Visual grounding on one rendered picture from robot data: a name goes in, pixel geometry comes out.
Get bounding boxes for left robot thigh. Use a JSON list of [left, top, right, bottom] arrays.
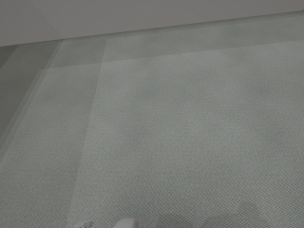
[[113, 218, 143, 228]]

